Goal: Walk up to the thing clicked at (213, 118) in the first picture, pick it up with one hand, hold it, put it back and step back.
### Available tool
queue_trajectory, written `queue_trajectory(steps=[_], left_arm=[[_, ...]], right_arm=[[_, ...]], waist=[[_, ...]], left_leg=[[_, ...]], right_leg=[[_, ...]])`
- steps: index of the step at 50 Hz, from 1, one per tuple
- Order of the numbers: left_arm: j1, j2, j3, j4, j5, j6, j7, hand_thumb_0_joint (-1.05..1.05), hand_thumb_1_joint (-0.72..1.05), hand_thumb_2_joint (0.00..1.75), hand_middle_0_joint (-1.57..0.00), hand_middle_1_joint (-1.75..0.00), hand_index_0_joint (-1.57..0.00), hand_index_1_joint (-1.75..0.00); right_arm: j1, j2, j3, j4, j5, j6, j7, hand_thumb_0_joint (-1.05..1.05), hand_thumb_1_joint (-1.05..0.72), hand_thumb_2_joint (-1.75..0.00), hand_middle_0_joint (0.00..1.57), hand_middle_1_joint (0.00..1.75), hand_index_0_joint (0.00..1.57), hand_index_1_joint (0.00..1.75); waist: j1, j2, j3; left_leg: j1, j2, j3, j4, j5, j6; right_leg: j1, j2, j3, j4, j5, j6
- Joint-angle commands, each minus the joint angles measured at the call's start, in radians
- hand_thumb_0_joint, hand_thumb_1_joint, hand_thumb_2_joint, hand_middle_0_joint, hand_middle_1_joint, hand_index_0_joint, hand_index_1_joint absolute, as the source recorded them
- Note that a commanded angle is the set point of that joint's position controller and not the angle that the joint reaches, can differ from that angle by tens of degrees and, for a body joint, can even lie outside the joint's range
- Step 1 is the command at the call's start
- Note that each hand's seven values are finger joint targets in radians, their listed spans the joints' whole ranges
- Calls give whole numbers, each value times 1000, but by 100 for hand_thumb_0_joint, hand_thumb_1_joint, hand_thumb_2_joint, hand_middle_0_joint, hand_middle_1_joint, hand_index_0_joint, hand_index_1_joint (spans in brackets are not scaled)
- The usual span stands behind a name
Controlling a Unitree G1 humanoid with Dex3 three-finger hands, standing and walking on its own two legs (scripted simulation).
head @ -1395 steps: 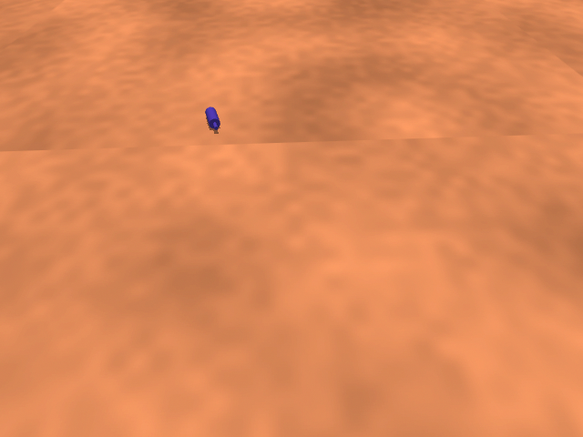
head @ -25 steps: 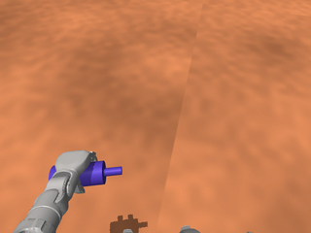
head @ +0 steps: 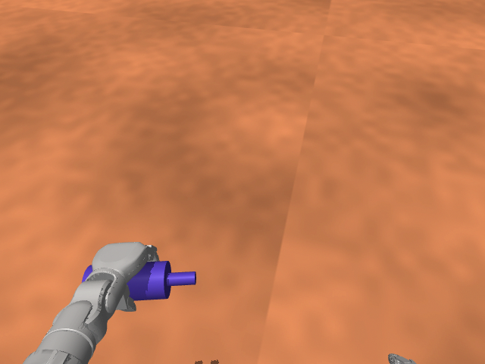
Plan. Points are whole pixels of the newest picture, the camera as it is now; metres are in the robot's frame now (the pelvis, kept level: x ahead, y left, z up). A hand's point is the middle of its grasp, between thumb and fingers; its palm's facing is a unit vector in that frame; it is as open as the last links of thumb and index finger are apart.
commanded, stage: hold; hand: left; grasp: from above
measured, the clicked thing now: (143, 280) +0.32 +0.20 -0.08
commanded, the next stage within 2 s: crouch in 1.60 s
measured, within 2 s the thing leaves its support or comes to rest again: neither
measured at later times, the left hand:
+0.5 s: hand (127, 292) +0.28 +0.21 -0.04, palm faces -0.48 -0.02 -0.88, open 9.8 cm
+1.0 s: hand (125, 292) +0.27 +0.21 -0.02, palm faces -0.46 -0.02 -0.89, open 9.8 cm
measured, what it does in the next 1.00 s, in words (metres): stands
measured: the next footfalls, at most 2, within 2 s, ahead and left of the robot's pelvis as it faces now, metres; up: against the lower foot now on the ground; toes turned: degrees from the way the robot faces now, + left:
none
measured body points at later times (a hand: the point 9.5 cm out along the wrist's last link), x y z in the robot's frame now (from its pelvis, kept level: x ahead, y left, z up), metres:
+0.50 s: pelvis -0.02 -0.01 +0.01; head +0.00 -0.02 +0.46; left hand +0.30 +0.21 +0.01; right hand +0.11 -0.27 -0.11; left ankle +0.01 +0.11 -0.72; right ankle +0.01 -0.14 -0.72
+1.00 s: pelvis -0.02 -0.01 +0.02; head -0.01 -0.03 +0.46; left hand +0.29 +0.20 +0.03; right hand +0.13 -0.26 -0.10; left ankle +0.01 +0.11 -0.72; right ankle +0.01 -0.14 -0.72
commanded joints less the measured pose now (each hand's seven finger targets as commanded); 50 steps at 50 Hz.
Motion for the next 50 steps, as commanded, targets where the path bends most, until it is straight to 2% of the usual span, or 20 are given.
queue_trajectory(steps=[1, 5, 9, 13, 15, 17, 18, 19, 21, 23, 24, 27, 29, 30, 32, 36, 38, 40, 42, 50], left_arm=[[-337, 220, 93, -241, -18, -9, 22, 0, 70, 81, -107, -59, -106, -60], [-340, 228, 98, -262, -19, -15, 9, 0, 66, 82, -105, -58, -104, -60], [-316, 221, 100, -235, -20, -9, 12, 0, 68, 82, -106, -60, -106, -61], [-327, 225, 101, -263, -17, -9, 8, 0, 67, 83, -107, -59, -105, -61], [-340, 224, 99, -271, -15, -6, 8, 0, 66, 82, -105, -60, -104, -61], [-330, 228, 103, -270, -19, -5, 5, 0, 68, 82, -106, -60, -105, -61], [-334, 224, 100, -272, -19, -6, 1, 0, 67, 82, -104, -60, -104, -61], [-344, 228, 99, -286, -23, -9, -3, 0, 68, 81, -105, -61, -105, -62], [-332, 225, 99, -276, -24, -10, -9, 0, 67, 82, -104, -62, -104, -62], [-325, 232, 106, -289, -35, -17, -14, 0, 70, 81, -107, -62, -106, -62], [-339, 228, 99, -291, -34, -18, -19, 0, 69, 81, -105, -63, -105, -63], [-329, 232, 103, -311, -38, -24, -18, 0, 69, 79, -105, -62, -105, -62], [-345, 243, 113, -330, -42, -28, -20, 0, 68, 79, -104, -65, -105, -64], [-320, 234, 109, -297, -39, -26, -19, 0, 68, 81, -105, -63, -105, -64], [-355, 239, 111, -331, -36, -27, -12, 0, 68, 83, -105, -64, -105, -64], [-305, 232, 108, -290, -36, -21, -18, 0, 68, 84, -105, -66, -105, -66], [-344, 243, 108, -348, -45, -27, -24, 0, 69, 85, -106, -67, -106, -67], [-303, 226, 104, -319, -51, -23, -30, 0, 68, 84, -106, -65, -106, -66], [-328, 240, 109, -353, -47, -25, -35, 0, 67, 84, -104, -66, -104, -67], [-286, 235, 107, -370, -57, -19, -56, 0, 67, 86, -105, -65, -105, -66]], right_arm=[[-15, -152, -49, -117, 2, -31, -14, 0, -89, -90, 20, 30, 20, 30], [-22, -154, -48, -126, 3, -28, -16, 0, -89, -90, 20, 30, 20, 30], [-38, -151, -43, -133, 4, -25, -18, 0, -89, -90, 20, 30, 20, 30], [-55, -149, -41, -143, 3, -22, -19, 0, -89, -90, 20, 30, 20, 30], [-54, -147, -37, -139, 2, -22, -20, 0, -89, -90, 20, 30, 20, 30], [-69, -148, -37, -146, 5, -22, -20, 0, -89, -90, 20, 30, 20, 30], [-67, -149, -37, -146, 5, -22, -21, 0, -89, -90, 20, 30, 20, 30], [-74, -148, -35, -144, 5, -22, -22, 0, -89, -90, 20, 30, 20, 30], [-78, -148, -35, -148, 5, -23, -23, 0, -89, -90, 20, 30, 20, 30], [-91, -150, -34, -151, 5, -25, -24, 0, -89, -90, 20, 30, 20, 30], [-93, -147, -31, -152, 4, -25, -25, 0, -89, -90, 20, 30, 20, 30], [-111, -143, -27, -161, 6, -29, -27, 0, -89, -90, 20, 30, 20, 30], [-112, -143, -26, -158, 5, -31, -29, 0, -90, -90, 20, 30, 20, 30], [-112, -144, -26, -155, 4, -31, -29, 0, -90, -90, 20, 30, 20, 30], [-109, -144, -26, -149, 4, -33, -30, 0, -90, -90, 20, 30, 20, 30], [-126, -141, -24, -154, 7, -34, -30, 0, -90, -90, 20, 30, 20, 30], [-136, -142, -23, -160, 6, -34, -32, 0, -90, -90, 20, 30, 20, 30], [-139, -138, -21, -157, 6, -35, -32, 0, -90, -90, 20, 30, 20, 30], [-141, -138, -19, -157, 6, -35, -34, 0, -90, -90, 20, 30, 20, 30], [-157, -135, -16, -164, 11, -30, -39, 0, -90, -90, 20, 30, 20, 30]], waist=[[4, 40, -294], [13, 30, -292], [10, 5, -250], [22, 12, -256], [17, 12, -250], [24, 20, -229], [15, 18, -230], [23, 22, -232], [17, 15, -218], [25, 21, -219], [19, 23, -218], [29, 10, -204], [28, 9, -228], [24, 1, -214], [27, 27, -223], [31, 5, -201], [34, 15, -211], [36, 7, -189], [36, 9, -218], [40, 7, -211]], left_leg=[[230, -7, -9, -109, 335, -19], [249, -7, -12, -118, 366, -17], [238, -12, -3, -138, 318, -11], [252, -15, -1, -157, 294, -10], [249, -16, 1, -165, 279, -8], [249, -15, 0, -181, 248, -10], [253, -13, 0, -185, 239, -9], [258, -12, -2, -192, 236, -10], [263, -12, -1, -198, 216, -8], [268, -10, -4, -208, 203, -9], [273, -9, -5, -210, 203, -9], [263, -18, 3, -217, 168, -6], [278, -17, 3, -217, 182, -5], [277, -15, 3, -218, 186, -5], [287, -14, 2, -220, 200, -8], [282, -15, 4, -232, 193, -7], [292, -13, 2, -238, 175, -7], [292, -11, 0, -248, 168, -7], [304, -13, 1, -244, 194, -6], [330, -12, 6, -255, 245, -4]], right_leg=[[96, 33, -34, -88, 263, -41], [118, 34, -35, -100, 287, -41], [127, 29, -28, -127, 264, -37], [146, 26, -25, -145, 245, -36], [151, 26, -22, -153, 234, -35], [150, 26, -23, -166, 200, -37], [148, 26, -21, -168, 194, -37], [151, 28, -22, -169, 190, -38], [148, 27, -22, -181, 173, -37], [155, 26, -24, -186, 159, -37], [146, 27, -22, -189, 159, -38], [158, 22, -17, -209, 123, -35], [168, 23, -16, -209, 137, -34], [172, 23, -18, -211, 141, -33], [165, 24, -16, -206, 158, -35], [176, 23, -20, -217, 146, -34], [180, 22, -18, -226, 129, -34], [181, 23, -22, -230, 121, -35], [191, 23, -19, -228, 147, -34], [216, 24, -24, -235, 192, -34]])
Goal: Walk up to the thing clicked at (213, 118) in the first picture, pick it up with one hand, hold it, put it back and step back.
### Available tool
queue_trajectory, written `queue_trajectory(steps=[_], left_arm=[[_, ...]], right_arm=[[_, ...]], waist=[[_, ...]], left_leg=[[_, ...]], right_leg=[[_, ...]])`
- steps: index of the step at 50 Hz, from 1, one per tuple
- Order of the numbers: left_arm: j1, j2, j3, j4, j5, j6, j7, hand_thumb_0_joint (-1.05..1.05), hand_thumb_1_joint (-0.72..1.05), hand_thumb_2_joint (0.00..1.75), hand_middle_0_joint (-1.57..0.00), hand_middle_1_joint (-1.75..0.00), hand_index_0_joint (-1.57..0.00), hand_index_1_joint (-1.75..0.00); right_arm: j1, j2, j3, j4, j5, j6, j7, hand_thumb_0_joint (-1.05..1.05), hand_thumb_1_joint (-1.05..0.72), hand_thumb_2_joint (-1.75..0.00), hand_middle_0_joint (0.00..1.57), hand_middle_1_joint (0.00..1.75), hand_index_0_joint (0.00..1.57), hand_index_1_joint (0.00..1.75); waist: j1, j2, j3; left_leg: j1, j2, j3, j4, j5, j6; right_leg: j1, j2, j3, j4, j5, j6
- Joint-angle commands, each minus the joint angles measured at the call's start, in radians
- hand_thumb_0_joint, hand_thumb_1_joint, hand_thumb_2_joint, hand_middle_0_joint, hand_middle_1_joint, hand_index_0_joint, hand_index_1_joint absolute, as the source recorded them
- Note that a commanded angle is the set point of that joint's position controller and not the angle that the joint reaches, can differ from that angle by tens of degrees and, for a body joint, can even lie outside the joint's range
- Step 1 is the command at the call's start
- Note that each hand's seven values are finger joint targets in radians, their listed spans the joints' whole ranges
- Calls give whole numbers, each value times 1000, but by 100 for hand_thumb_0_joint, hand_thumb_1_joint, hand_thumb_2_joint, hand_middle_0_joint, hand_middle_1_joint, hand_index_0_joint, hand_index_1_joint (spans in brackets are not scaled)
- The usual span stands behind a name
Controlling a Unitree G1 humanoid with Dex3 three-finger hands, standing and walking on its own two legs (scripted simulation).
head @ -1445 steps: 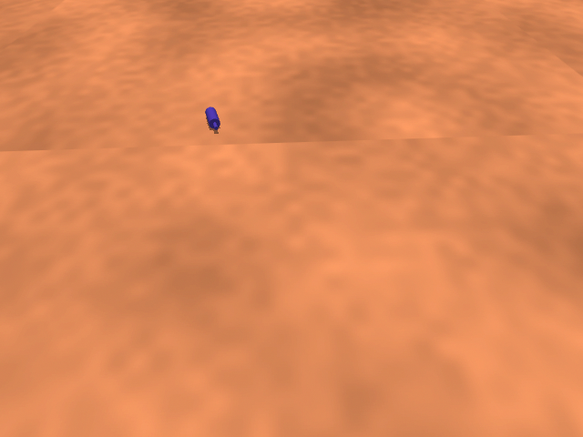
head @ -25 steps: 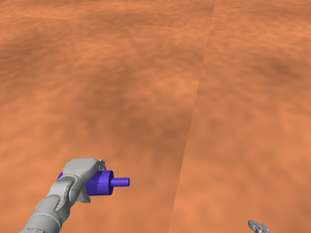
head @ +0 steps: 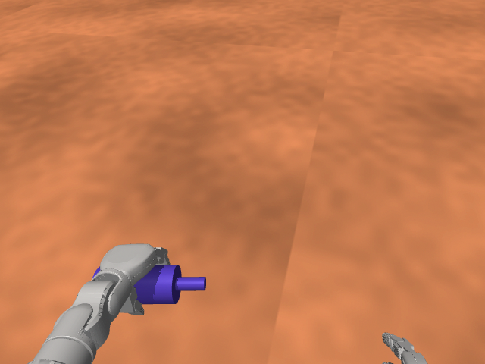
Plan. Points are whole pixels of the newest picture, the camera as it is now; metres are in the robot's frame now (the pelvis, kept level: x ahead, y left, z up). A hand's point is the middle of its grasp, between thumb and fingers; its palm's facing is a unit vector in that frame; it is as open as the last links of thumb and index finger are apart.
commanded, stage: hold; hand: left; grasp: from above
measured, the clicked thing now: (152, 284) +0.30 +0.19 -0.05
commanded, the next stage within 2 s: crouch in 0.60 s
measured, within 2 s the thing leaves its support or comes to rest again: neither
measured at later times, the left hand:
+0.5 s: hand (137, 282) +0.30 +0.22 -0.03, palm faces -0.48 -0.03 -0.88, open 9.8 cm
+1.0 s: hand (144, 290) +0.30 +0.22 -0.07, palm faces -0.49 -0.02 -0.87, open 9.8 cm
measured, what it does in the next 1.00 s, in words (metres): stands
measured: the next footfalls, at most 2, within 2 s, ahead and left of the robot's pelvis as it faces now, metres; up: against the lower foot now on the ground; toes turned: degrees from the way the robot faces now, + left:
none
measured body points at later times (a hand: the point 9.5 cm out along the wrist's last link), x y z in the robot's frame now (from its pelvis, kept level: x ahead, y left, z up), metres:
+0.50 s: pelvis +0.01 +0.00 +0.00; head +0.01 -0.02 +0.45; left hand +0.32 +0.22 +0.02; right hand +0.15 -0.25 -0.11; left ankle +0.03 +0.11 -0.73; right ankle +0.03 -0.13 -0.73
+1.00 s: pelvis +0.01 +0.00 +0.00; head +0.04 -0.01 +0.44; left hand +0.32 +0.21 -0.02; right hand +0.15 -0.26 -0.12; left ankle +0.03 +0.11 -0.73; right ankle +0.03 -0.13 -0.73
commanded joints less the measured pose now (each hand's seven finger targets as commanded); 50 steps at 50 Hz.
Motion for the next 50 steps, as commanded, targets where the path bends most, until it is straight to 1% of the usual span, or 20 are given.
queue_trajectory(steps=[1, 3, 6, 13, 16, 19, 22, 24, 26, 29, 30, 34, 35, 36, 39, 40, 42, 43, 45, 50], left_arm=[[-354, 208, 107, -226, -18, -1, 40, 0, 67, 86, -104, -67, -104, -67], [-316, 221, 129, -222, -18, 0, 38, 0, 65, 87, -104, -66, -103, -67], [-378, 217, 113, -244, -15, -2, 38, 0, 65, 86, -103, -67, -103, -68], [-370, 234, 136, -215, -7, 2, 44, 0, 63, 86, -100, -68, -100, -68], [-418, 243, 135, -239, -8, -1, 43, 0, 64, 88, -101, -70, -101, -70], [-388, 219, 120, -213, -17, -3, 36, 0, 64, 89, -101, -71, -102, -71], [-344, 231, 136, -186, -14, -4, 36, 0, 64, 88, -101, -70, -101, -70], [-369, 209, 108, -192, -16, -7, 31, 0, 63, 89, -101, -70, -101, -70], [-364, 240, 142, -195, -15, -11, 37, 0, 61, 85, -98, -70, -98, -70], [-379, 207, 106, -218, -12, -14, 40, 0, 63, 88, -100, -71, -101, -71], [-399, 225, 125, -226, -11, -14, 46, 0, 63, 88, -100, -70, -101, -70], [-393, 238, 139, -210, -2, -10, 61, 0, 63, 86, -99, -71, -100, -70], [-388, 225, 130, -196, -4, -7, 64, 0, 69, 78, -102, -75, -105, -72], [-387, 219, 125, -203, -5, -7, 63, 0, 61, 83, -94, -73, -97, -72], [-321, 196, 119, -142, -2, -5, 67, 0, 58, 90, -96, -76, -96, -76], [-356, 197, 112, -161, 5, -10, 70, 0, 59, 93, -96, -77, -96, -77], [-314, 192, 119, -103, 15, -16, 86, 0, 60, 92, -96, -78, -97, -78], [-329, 170, 102, -100, 17, -23, 95, 0, 60, 95, -97, -78, -97, -78], [-341, 181, 116, -53, 39, -38, 127, 0, 58, 92, -95, -78, -96, -78], [-436, 165, 108, 58, 99, -75, 239, 0, 59, 92, -96, -80, -96, -79]], right_arm=[[-96, -129, -42, -146, 0, -40, -12, 0, -90, -90, 20, 30, 20, 30], [-98, -128, -41, -147, 0, -37, -13, 0, -90, -90, 20, 30, 20, 30], [-101, -126, -37, -144, 0, -32, -14, 0, -90, -90, 20, 30, 20, 30], [-102, -126, -36, -144, -1, -25, -14, 0, -90, -90, 20, 30, 20, 30], [-97, -127, -39, -141, -2, -25, -15, 0, -90, -90, 20, 30, 20, 30], [-98, -127, -39, -144, 0, -23, -17, 0, -90, -90, 20, 30, 20, 30], [-98, -127, -40, -144, -2, -19, -15, 0, -90, -90, 20, 30, 20, 30], [-95, -128, -41, -145, -2, -17, -15, 0, -90, -90, 20, 30, 20, 30], [-88, -131, -43, -146, -1, -15, -16, 0, -90, -90, 20, 30, 20, 30], [-89, -129, -44, -149, -3, -15, -14, 0, -90, -90, 20, 30, 20, 30], [-85, -132, -45, -146, -3, -15, -14, 0, -90, -90, 20, 30, 20, 30], [-82, -133, -46, -141, -3, -13, -13, 0, -90, -90, 20, 30, 20, 30], [-85, -131, -46, -142, -3, -13, -12, 0, -92, -91, 20, 30, 20, 30], [-89, -129, -45, -144, -2, -13, -12, 0, -88, -90, 20, 30, 20, 30], [-79, -131, -47, -140, -3, -8, -10, 0, -90, -90, 20, 30, 20, 30], [-73, -131, -48, -139, -4, -7, -10, 0, -89, -90, 20, 30, 20, 30], [-75, -129, -48, -138, -6, -1, -8, 0, -90, -90, 20, 30, 20, 30], [-69, -129, -49, -137, -7, 0, -5, 0, -90, -90, 20, 30, 20, 30], [-57, -128, -51, -127, -11, 4, -2, 0, -90, -90, 20, 30, 20, 30], [-8, -140, -65, -92, -30, 8, 18, 0, -90, -90, 20, 30, 20, 30]], waist=[[-5, -26, -261], [9, -20, -246], [-3, -14, -254], [5, 0, -255], [4, 2, -277], [2, -15, -268], [10, -6, -253], [1, -22, -250], [8, -15, -261], [-1, -11, -276], [-1, 10, -284], [2, 2, -277], [2, -15, -269], [4, -1, -259], [-5, -49, -236], [-11, -43, -246], [-4, -60, -208], [-18, -74, -208], [-20, -60, -211], [-48, -44, -277]], left_leg=[[152, -13, -3, -84, 151, 6], [149, -17, 0, -87, 153, 7], [163, -17, 1, -92, 150, 7], [163, -17, -1, -99, 148, 5], [175, -17, 0, -96, 167, 5], [177, -18, 0, -100, 157, 8], [162, -14, -6, -103, 179, 4], [165, -12, -9, -101, 181, 4], [167, -15, -6, -99, 180, 4], [187, -12, -10, -98, 196, 1], [188, -13, -8, -98, 194, 0], [180, -13, -7, -94, 197, 0], [174, -14, -9, -96, 190, 1], [170, -19, -2, -95, 183, 2], [152, -20, -2, -92, 172, 7], [155, -18, -4, -88, 177, 6], [128, -19, -6, -84, 157, 4], [116, -19, -8, -76, 140, 4], [86, -23, -6, -51, 133, 4], [-27, -27, -5, 104, 112, -5]], right_leg=[[50, 26, -35, -94, 108, -24], [56, 22, -34, -104, 109, -25], [51, 23, -33, -103, 111, -25], [59, 22, -35, -108, 102, -27], [69, 23, -34, -105, 124, -26], [68, 22, -35, -114, 115, -25], [79, 22, -40, -108, 132, -28], [68, 24, -41, -106, 133, -27], [74, 22, -39, -107, 132, -28], [70, 25, -41, -102, 147, -29], [69, 24, -40, -102, 146, -31], [70, 25, -43, -103, 149, -30], [71, 24, -42, -103, 143, -29], [66, 20, -38, -111, 140, -28], [62, 18, -35, -112, 133, -24], [56, 19, -37, -107, 139, -25], [38, 19, -42, -102, 114, -26], [21, 18, -40, -96, 101, -26], [-8, 14, -40, -72, 98, -26], [-156, 13, -44, 63, 90, -27]])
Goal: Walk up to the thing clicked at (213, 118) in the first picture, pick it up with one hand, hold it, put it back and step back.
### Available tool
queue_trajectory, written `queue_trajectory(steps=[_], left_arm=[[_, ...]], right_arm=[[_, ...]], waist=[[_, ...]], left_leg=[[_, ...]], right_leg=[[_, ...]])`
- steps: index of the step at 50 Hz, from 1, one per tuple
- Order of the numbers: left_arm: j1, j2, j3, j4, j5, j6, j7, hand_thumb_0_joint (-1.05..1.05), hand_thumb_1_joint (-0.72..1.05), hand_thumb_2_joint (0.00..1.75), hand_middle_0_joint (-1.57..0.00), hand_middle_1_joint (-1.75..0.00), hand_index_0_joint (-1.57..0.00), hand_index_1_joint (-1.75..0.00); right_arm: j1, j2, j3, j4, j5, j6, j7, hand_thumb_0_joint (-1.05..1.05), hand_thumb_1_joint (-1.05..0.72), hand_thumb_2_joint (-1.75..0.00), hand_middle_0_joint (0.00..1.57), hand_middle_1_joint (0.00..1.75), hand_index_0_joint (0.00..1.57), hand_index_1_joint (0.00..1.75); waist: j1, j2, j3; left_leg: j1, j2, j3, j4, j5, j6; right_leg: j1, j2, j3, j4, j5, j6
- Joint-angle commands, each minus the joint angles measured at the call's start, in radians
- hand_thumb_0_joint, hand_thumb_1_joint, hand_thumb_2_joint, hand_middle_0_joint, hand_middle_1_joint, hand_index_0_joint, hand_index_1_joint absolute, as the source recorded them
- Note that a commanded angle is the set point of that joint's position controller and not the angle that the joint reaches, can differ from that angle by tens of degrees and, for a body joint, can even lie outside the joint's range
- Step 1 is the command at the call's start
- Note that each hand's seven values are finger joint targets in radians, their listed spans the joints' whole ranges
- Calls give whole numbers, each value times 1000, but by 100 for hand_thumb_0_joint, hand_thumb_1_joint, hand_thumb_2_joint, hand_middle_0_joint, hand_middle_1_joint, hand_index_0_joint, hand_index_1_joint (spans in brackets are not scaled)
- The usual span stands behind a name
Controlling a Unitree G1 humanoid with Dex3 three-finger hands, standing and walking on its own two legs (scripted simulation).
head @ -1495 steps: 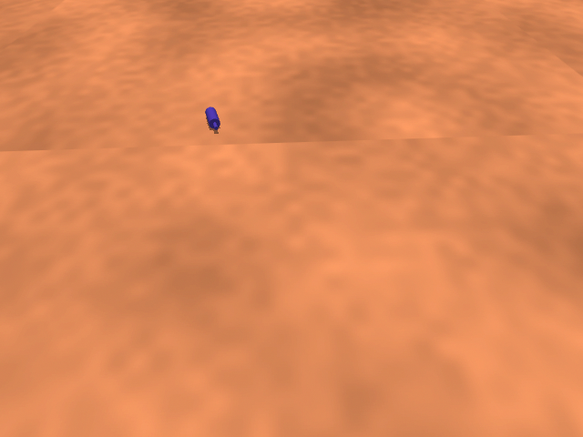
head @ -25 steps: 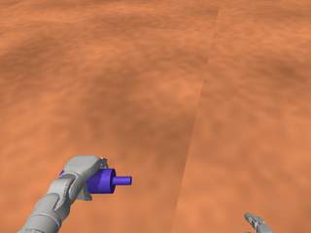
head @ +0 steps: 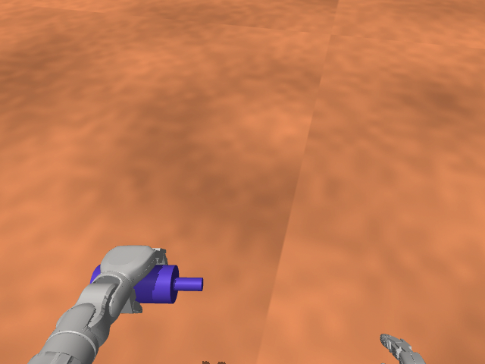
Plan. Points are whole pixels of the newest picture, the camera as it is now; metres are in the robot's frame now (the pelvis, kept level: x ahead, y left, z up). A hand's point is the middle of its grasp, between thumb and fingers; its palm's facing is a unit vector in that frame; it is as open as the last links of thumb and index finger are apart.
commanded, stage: crouch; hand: left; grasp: from above
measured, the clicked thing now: (150, 283) +0.31 +0.19 -0.08
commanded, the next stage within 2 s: lower in 1.76 s
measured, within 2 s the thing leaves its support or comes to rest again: neither
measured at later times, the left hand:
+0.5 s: hand (168, 298) +0.36 +0.21 -0.30, palm faces -0.42 +0.06 -0.90, open 9.8 cm
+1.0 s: hand (185, 312) +0.38 +0.20 -0.50, palm faces -0.46 +0.02 -0.89, open 9.8 cm
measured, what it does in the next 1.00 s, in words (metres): lowers itself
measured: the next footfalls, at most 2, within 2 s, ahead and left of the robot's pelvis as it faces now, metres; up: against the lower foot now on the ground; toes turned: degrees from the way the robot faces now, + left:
none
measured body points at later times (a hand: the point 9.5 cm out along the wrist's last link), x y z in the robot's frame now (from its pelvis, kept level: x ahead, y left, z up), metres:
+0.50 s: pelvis -0.04 +0.01 -0.18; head +0.11 +0.02 +0.24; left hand +0.37 +0.21 -0.25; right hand -0.01 -0.28 -0.30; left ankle +0.02 +0.12 -0.73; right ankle +0.02 -0.13 -0.73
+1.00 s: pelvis -0.06 +0.00 -0.32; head +0.17 +0.04 +0.06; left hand +0.40 +0.20 -0.45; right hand +0.01 -0.27 -0.45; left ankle +0.02 +0.12 -0.73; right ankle +0.02 -0.13 -0.73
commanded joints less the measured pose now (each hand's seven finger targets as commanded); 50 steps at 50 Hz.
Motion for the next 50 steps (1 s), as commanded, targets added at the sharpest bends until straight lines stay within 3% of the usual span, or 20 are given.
queue_trajectory(steps=[1, 7, 9, 12, 16, 17, 18, 20, 23, 26, 30, 32, 33, 35, 40, 42, 44, 46, 47, 50], left_arm=[[-419, 181, 92, -93, 52, -27, 151, 0, 57, 90, -93, -81, -94, -80], [-544, 147, 82, 77, 137, 1, 298, 0, 57, 89, -94, -81, -95, -80], [-563, 170, 107, 113, 145, 14, 328, 0, 61, 86, -96, -79, -98, -78], [-620, 169, 109, 165, 150, 29, 355, 0, 66, 89, -101, -79, -102, -78], [-666, 182, 128, 181, 144, 42, 367, 0, 70, 83, -103, -72, -105, -71], [-645, 157, 117, 214, 143, 50, 365, 0, 70, 83, -103, -73, -104, -72], [-668, 184, 133, 197, 145, 53, 367, 0, 70, 83, -103, -73, -105, -72], [-687, 223, 158, 216, 147, 61, 367, 0, 68, 84, -103, -72, -104, -71], [-724, 209, 150, 227, 143, 67, 359, 0, 70, 87, -107, -69, -107, -70], [-769, 228, 162, 230, 146, 63, 355, 0, 72, 88, -108, -70, -108, -70], [-786, 226, 165, 306, 151, 45, 347, 0, 78, 91, -112, -72, -112, -72], [-836, 254, 175, 283, 163, 29, 351, 0, 75, 93, -110, -73, -110, -74], [-850, 269, 184, 278, 167, 24, 358, 0, 75, 92, -110, -71, -110, -71], [-876, 247, 176, 264, 170, 11, 371, 0, 78, 91, -113, -71, -113, -71], [-930, 294, 199, 292, 202, 5, 403, 0, 75, 95, -112, -70, -111, -71], [-915, 262, 191, 321, 196, 12, 414, 0, 74, 96, -111, -72, -111, -73], [-936, 289, 205, 336, 196, 15, 422, 0, 76, 97, -113, -72, -112, -73], [-949, 289, 201, 334, 189, 17, 426, 0, 75, 97, -112, -73, -111, -74], [-931, 285, 207, 367, 191, 22, 423, 0, 77, 98, -113, -73, -112, -74], [-923, 283, 201, 385, 183, 19, 416, 0, 77, 96, -113, -72, -113, -73]], right_arm=[[20, -146, -64, -74, -21, -29, 8, 0, -90, -90, 20, 30, 20, 30], [99, -162, -95, -60, -48, -34, 34, 0, -90, -90, 20, 30, 20, 30], [112, -167, -104, -59, -55, -41, 37, 0, -90, -90, 20, 30, 20, 30], [127, -173, -107, -55, -68, -53, 32, 0, -90, -90, 20, 30, 20, 30], [151, -182, -114, -44, -79, -73, 24, 0, -89, -90, 20, 30, 20, 30], [156, -178, -110, -45, -82, -77, 24, 0, -90, -90, 20, 30, 20, 30], [162, -184, -114, -41, -84, -81, 22, 0, -90, -90, 20, 30, 20, 30], [168, -186, -113, -41, -89, -85, 18, 0, -90, -90, 20, 30, 20, 30], [169, -188, -112, -46, -92, -90, 20, 0, -90, -90, 20, 30, 20, 30], [179, -193, -108, -35, -99, -101, 24, 0, -90, -90, 20, 30, 20, 30], [186, -196, -98, -17, -111, -116, 37, 0, -90, -90, 20, 30, 20, 30], [189, -197, -93, -17, -115, -125, 45, 0, -90, -90, 20, 30, 20, 30], [186, -205, -97, -11, -117, -128, 48, 0, -90, -90, 20, 30, 20, 30], [189, -197, -88, -12, -125, -136, 60, 0, -90, -90, 20, 30, 20, 30], [203, -212, -87, 12, -139, -146, 82, 0, -91, -90, 20, 30, 20, 30], [207, -202, -78, 11, -145, -148, 93, 0, -91, -90, 20, 30, 20, 30], [204, -202, -76, 12, -148, -150, 100, 0, -91, -90, 20, 30, 20, 30], [197, -198, -74, 12, -150, -148, 105, 0, -91, -90, 20, 30, 20, 30], [212, -198, -74, 11, -153, -150, 111, 0, -91, -91, 20, 30, 20, 30], [209, -197, -71, 13, -156, -149, 118, 0, -91, -91, 20, 30, 20, 30]], waist=[[-34, -3, -316], [-67, 12, -423], [-50, 49, -478], [-64, 75, -524], [-74, 94, -673], [-84, 79, -681], [-78, 77, -705], [-81, 78, -695], [-96, 100, -716], [-108, 117, -775], [-141, 93, -729], [-149, 130, -774], [-138, 137, -808], [-155, 161, -845], [-162, 230, -898], [-172, 213, -880], [-173, 234, -870], [-171, 220, -901], [-186, 202, -889], [-186, 208, -869]], left_leg=[[31, -18, 13, 105, 148, -2], [-238, -14, 7, 350, 66, 2], [-303, -14, 5, 418, 43, 0], [-403, -10, -14, 494, -48, -1], [-514, -6, -33, 642, -22, 10], [-561, -9, -33, 673, -16, 14], [-598, -10, -33, 704, -33, 16], [-671, -11, -41, 727, -106, 8], [-735, -11, -49, 780, -191, 2], [-787, -13, -54, 858, -191, 5], [-909, -17, -72, 941, -256, 6], [-922, -19, -76, 973, -278, 3], [-922, -19, -78, 994, -279, 2], [-947, -24, -63, 1040, -261, 5], [-944, -18, -76, 1119, -189, -4], [-986, -21, -68, 1150, -184, -1], [-1019, -22, -56, 1176, -198, 1], [-1039, -24, -40, 1214, -187, 9], [-1045, -21, -47, 1230, -168, 9], [-1088, -21, -36, 1267, -163, 12]], right_leg=[[-118, 19, -26, 56, 134, -25], [-365, 21, -37, 287, 69, -35], [-450, 24, -44, 366, 37, -40], [-581, 27, -54, 463, -39, -47], [-703, 32, -65, 623, -34, -56], [-717, 31, -68, 656, -25, -57], [-744, 30, -68, 684, -35, -57], [-804, 25, -73, 728, -99, -58], [-920, 21, -80, 788, -178, -58], [-987, 21, -86, 865, -179, -58], [-1116, 15, -97, 943, -240, -56], [-1158, 14, -102, 984, -258, -59], [-1174, 13, -103, 1004, -260, -58], [-1192, 16, -104, 1034, -243, -58], [-1296, 11, -118, 1127, -207, -58], [-1305, 11, -121, 1144, -194, -56], [-1317, 10, -118, 1163, -194, -56], [-1301, 20, -120, 1175, -174, -56], [-1307, 12, -121, 1188, -159, -51], [-1321, 18, -121, 1210, -147, -49]])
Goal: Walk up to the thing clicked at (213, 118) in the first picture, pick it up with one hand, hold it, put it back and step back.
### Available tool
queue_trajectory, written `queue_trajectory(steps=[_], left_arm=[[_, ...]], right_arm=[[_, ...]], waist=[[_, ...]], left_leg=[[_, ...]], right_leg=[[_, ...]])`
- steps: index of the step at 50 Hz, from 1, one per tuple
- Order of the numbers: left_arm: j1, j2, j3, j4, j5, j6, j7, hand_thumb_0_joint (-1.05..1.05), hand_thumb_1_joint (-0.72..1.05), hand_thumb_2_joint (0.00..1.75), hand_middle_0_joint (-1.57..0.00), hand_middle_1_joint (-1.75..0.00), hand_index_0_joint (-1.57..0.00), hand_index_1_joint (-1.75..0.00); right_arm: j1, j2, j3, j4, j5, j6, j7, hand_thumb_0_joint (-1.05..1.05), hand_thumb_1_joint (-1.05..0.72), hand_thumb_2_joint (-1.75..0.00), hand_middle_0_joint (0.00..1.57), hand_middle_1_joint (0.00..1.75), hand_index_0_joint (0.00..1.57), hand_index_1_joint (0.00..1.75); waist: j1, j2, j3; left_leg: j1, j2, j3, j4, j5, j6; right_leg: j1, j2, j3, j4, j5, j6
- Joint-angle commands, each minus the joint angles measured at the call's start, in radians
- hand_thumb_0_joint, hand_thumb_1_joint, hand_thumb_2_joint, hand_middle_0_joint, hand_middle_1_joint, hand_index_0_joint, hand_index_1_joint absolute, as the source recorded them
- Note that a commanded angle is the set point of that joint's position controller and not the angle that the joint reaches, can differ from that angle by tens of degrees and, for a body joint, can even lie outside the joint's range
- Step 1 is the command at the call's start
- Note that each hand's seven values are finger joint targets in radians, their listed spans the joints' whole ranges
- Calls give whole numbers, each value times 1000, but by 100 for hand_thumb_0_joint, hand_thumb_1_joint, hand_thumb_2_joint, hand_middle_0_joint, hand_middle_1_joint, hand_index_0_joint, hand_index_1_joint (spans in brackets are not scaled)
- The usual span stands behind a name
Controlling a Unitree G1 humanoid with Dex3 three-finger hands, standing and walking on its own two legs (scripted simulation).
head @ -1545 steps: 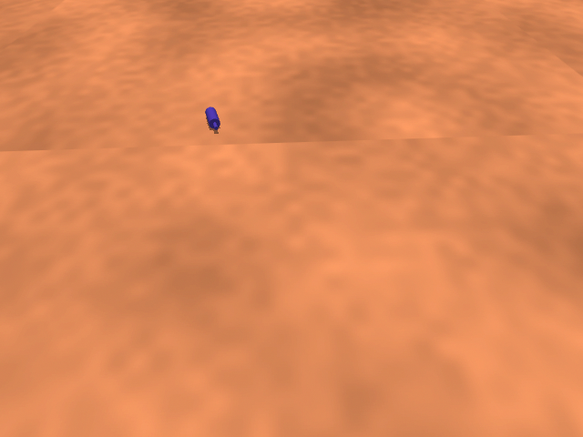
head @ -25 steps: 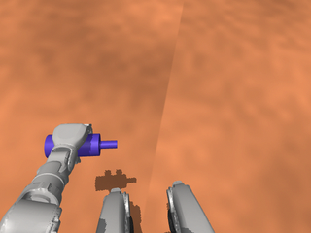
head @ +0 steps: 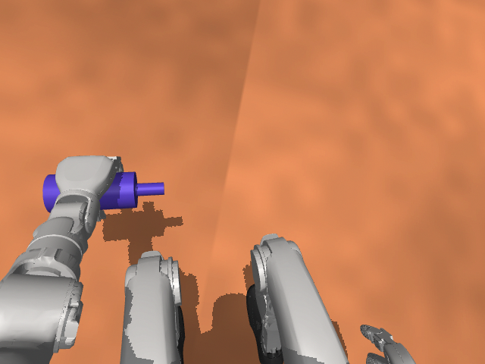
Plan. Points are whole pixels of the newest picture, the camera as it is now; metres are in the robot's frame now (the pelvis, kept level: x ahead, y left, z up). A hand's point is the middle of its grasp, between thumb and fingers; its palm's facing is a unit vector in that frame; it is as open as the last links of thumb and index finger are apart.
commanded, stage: crouch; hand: left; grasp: from above
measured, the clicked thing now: (109, 191) +0.44 +0.19 -0.19
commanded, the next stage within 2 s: lower in 0.76 s
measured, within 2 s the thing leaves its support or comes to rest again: neither
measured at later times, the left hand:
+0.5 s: hand (110, 195) +0.45 +0.21 -0.25, palm faces -0.48 +0.00 -0.88, open 9.8 cm
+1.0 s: hand (115, 195) +0.46 +0.21 -0.29, palm faces -0.49 +0.01 -0.87, open 9.8 cm
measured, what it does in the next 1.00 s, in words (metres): lowers itself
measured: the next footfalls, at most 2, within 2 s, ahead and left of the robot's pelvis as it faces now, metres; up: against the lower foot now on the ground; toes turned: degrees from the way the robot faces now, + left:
none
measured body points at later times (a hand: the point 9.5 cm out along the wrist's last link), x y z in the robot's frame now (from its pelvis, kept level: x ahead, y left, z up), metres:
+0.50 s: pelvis +0.00 +0.00 -0.06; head +0.24 +0.04 +0.31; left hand +0.47 +0.21 -0.20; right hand +0.03 -0.28 -0.18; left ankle +0.07 +0.12 -0.40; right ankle +0.08 -0.13 -0.40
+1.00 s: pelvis -0.01 +0.00 -0.10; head +0.24 +0.04 +0.28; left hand +0.48 +0.21 -0.24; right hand +0.02 -0.28 -0.21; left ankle +0.07 +0.12 -0.40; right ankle +0.08 -0.13 -0.40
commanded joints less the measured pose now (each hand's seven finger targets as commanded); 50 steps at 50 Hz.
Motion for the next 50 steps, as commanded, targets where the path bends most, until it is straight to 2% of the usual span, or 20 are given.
queue_trajectory(steps=[1, 3, 6, 8, 9, 11, 13, 23, 25, 31, 32, 38, 40, 42, 44, 45, 47, 48, 49, 50], left_arm=[[-412, 216, 32, -180, -19, -7, 52, 0, 75, 93, -111, -72, -110, -72], [-381, 240, 49, -147, -12, -10, 49, 0, 73, 95, -110, -72, -110, -73], [-387, 233, 48, -131, -13, -19, 50, 0, 74, 94, -109, -74, -109, -74], [-420, 259, 58, -129, -8, -28, 57, 0, 69, 92, -106, -71, -106, -71], [-386, 253, 61, -84, -2, -28, 56, 0, 69, 91, -106, -71, -106, -71], [-399, 263, 68, -83, -1, -33, 61, 0, 67, 90, -105, -70, -105, -70], [-403, 259, 65, -92, 3, -38, 60, 0, 68, 90, -105, -70, -105, -70], [-475, 317, 92, -54, 14, -54, 86, 0, 71, 92, -107, -72, -107, -72], [-457, 290, 76, -33, 17, -50, 85, 0, 71, 91, -106, -71, -106, -72], [-523, 339, 81, -47, 15, -54, 86, 0, 70, 91, -107, -71, -106, -71], [-463, 329, 85, 17, 16, -47, 87, 0, 70, 92, -107, -72, -106, -72], [-487, 345, 83, 8, 14, -52, 85, 0, 69, 89, -105, -71, -105, -71], [-517, 366, 91, -34, 15, -56, 87, 0, 68, 89, -104, -72, -104, -72], [-504, 353, 81, -25, 15, -53, 88, 0, 69, 89, -105, -71, -105, -71], [-459, 317, 63, 52, 15, -47, 85, 0, 68, 95, -108, -68, -106, -70], [-519, 347, 71, 5, 12, -53, 86, 0, 67, 95, -108, -67, -105, -70], [-486, 327, 55, 76, 14, -53, 80, 0, 66, 93, -107, -67, -105, -69], [-540, 372, 75, 10, 13, -64, 85, 0, 65, 90, -105, -67, -103, -68], [-512, 377, 77, 56, 15, -64, 86, 0, 65, 89, -106, -66, -104, -68], [-462, 346, 67, 111, 21, -61, 86, 0, 67, 88, -107, -66, -105, -67]], right_arm=[[214, -210, -72, -21, -3, -7, -3, 0, -91, -90, 20, 30, 20, 30], [220, -207, -68, -23, -4, -1, 2, 0, -91, -90, 20, 30, 20, 30], [224, -208, -65, -26, -8, 1, 10, 0, -91, -90, 20, 30, 20, 30], [222, -213, -64, -20, -8, 2, 11, 0, -91, -90, 20, 30, 20, 30], [231, -208, -59, -23, -13, 1, 16, 0, -91, -90, 20, 30, 20, 30], [224, -212, -59, -18, -14, 0, 20, 0, -91, -90, 20, 30, 20, 30], [228, -217, -58, -16, -17, 1, 25, 0, -91, -90, 20, 30, 20, 30], [238, -229, -45, -4, -26, -2, 35, 0, -91, -90, 20, 30, 20, 30], [234, -226, -43, 0, -27, -3, 37, 0, -91, -90, 20, 30, 20, 30], [234, -244, -27, 5, -29, -6, 40, 0, -91, -90, 20, 30, 20, 30], [238, -245, -21, 4, -32, -7, 40, 0, -91, -90, 20, 30, 20, 30], [237, -255, -11, 4, -35, -13, 43, 0, -91, -90, 20, 30, 20, 30], [230, -261, -9, 6, -36, -11, 42, 0, -91, -90, 20, 30, 20, 30], [221, -259, -7, 3, -34, -8, 42, 0, -91, -90, 20, 30, 20, 30], [227, -258, 0, 7, -37, -9, 45, 0, -91, -90, 20, 30, 20, 30], [230, -264, 0, 10, -35, -9, 44, 0, -91, -90, 20, 30, 20, 30], [225, -263, 9, 14, -41, -13, 46, 0, -91, -90, 20, 30, 20, 30], [222, -268, 10, 12, -41, -13, 47, 0, -91, -90, 20, 30, 20, 30], [225, -268, 13, 8, -42, -13, 48, 0, -91, -90, 20, 30, 20, 30], [227, -271, 20, 7, -45, -15, 49, 0, -91, -90, 20, 30, 20, 30]], waist=[[-17, 227, -716], [-10, 216, -703], [-19, 205, -713], [-22, 213, -682], [-30, 188, -664], [-22, 205, -650], [-22, 230, -686], [-43, 229, -672], [-43, 237, -652], [-54, 257, -669], [-53, 226, -625], [-65, 237, -597], [-54, 276, -644], [-53, 278, -636], [-75, 232, -563], [-76, 239, -588], [-86, 226, -548], [-73, 257, -579], [-76, 237, -583], [-82, 213, -543]], left_leg=[[558, -4, 36, -181, 232, 17], [541, -2, 38, -158, 249, 18], [524, 0, 35, -121, 273, 21], [462, -1, 41, -109, 236, 24], [451, 0, 39, -100, 232, 24], [446, 1, 37, -93, 220, 22], [476, 3, 36, -76, 246, 19], [363, 1, 43, -15, 180, 26], [385, 5, 34, -15, 178, 21], [335, 4, 41, 28, 181, 26], [319, 3, 39, 30, 173, 27], [300, 8, 34, 48, 152, 25], [315, 6, 33, 51, 169, 21], [308, 6, 31, 51, 167, 19], [275, 7, 31, 68, 157, 24], [268, 8, 31, 76, 164, 26], [248, 9, 30, 95, 162, 28], [232, 7, 34, 98, 166, 28], [225, 8, 30, 104, 163, 29], [228, 7, 26, 104, 163, 27]], right_leg=[[297, 11, -44, -200, 261, -63], [301, 12, -43, -182, 274, -62], [288, 17, -48, -149, 299, -60], [271, 20, -48, -139, 280, -60], [278, 18, -49, -135, 278, -58], [237, 19, -54, -115, 258, -62], [229, 21, -57, -96, 274, -62], [195, 27, -69, -38, 231, -60], [158, 30, -81, -26, 222, -65], [173, 34, -83, 4, 238, -61], [159, 31, -86, 2, 231, -58], [135, 34, -99, 20, 212, -59], [137, 34, -101, 37, 225, -63], [126, 37, -106, 47, 223, -65], [112, 38, -107, 38, 223, -59], [120, 40, -108, 41, 230, -58], [113, 39, -108, 53, 233, -57], [128, 41, -106, 59, 235, -57], [142, 44, -109, 63, 231, -57], [116, 40, -117, 67, 227, -56]])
